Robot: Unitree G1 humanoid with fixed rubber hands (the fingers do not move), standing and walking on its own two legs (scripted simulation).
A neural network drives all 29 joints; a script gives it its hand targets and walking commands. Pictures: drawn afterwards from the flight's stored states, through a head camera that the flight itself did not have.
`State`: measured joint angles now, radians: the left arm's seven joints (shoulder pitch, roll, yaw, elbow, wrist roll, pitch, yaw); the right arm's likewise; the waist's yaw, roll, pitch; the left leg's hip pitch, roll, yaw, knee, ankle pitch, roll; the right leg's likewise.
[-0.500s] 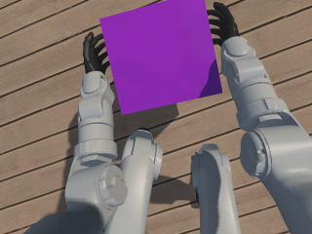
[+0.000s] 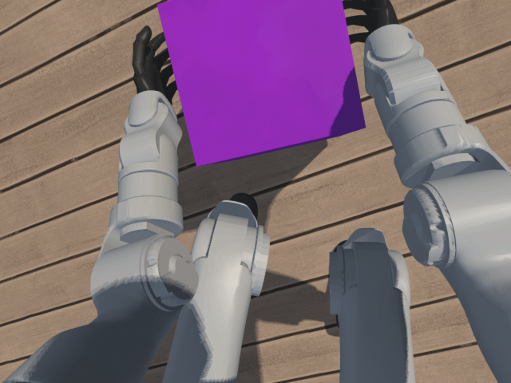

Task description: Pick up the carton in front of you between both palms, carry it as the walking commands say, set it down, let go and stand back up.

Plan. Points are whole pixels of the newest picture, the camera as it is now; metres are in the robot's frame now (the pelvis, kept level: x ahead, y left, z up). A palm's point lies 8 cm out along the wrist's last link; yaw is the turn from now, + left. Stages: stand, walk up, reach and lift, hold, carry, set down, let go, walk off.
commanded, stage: set down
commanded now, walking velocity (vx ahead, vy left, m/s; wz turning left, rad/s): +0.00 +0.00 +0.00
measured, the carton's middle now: (269, 86) +0.49 +0.09 -0.25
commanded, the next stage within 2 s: none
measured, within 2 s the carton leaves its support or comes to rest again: rests again in 0.44 s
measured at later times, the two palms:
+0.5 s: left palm (158, 92) +0.46 +0.24 -0.18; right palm (375, 45) +0.54 -0.05 -0.20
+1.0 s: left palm (148, 109) +0.43 +0.27 -0.20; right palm (391, 46) +0.55 -0.07 -0.22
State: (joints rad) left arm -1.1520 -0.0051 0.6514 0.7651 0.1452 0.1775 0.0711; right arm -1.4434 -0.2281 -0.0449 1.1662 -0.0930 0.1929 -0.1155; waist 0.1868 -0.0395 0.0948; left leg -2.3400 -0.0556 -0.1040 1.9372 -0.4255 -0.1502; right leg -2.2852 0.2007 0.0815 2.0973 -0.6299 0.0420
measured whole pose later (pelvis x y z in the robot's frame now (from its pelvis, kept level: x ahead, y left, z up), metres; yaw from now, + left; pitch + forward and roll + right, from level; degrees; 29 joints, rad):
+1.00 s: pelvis -0.01 +0.01 -0.02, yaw +1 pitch +41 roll +6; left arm -1.24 0.19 0.50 1.15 -0.05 -0.02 0.08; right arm -1.49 -0.38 0.12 1.22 0.04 0.08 -0.05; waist 0.18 0.02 0.27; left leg -2.32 -0.02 -0.03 2.02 -0.42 -0.11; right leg -2.27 0.10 0.08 2.19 -0.63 0.02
